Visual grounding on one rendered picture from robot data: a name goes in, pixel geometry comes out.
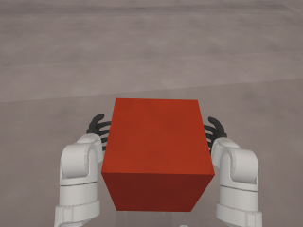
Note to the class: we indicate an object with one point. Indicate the robot right hand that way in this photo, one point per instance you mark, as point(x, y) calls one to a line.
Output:
point(217, 133)

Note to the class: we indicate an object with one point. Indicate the robot left forearm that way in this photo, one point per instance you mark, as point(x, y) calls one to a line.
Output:
point(79, 200)

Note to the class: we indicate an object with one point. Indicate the carton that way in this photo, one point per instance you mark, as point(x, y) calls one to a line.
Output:
point(157, 157)

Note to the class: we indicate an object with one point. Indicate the robot left hand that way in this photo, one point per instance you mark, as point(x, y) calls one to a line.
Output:
point(94, 127)

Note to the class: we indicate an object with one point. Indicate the robot right forearm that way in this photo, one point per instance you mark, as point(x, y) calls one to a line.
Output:
point(238, 180)

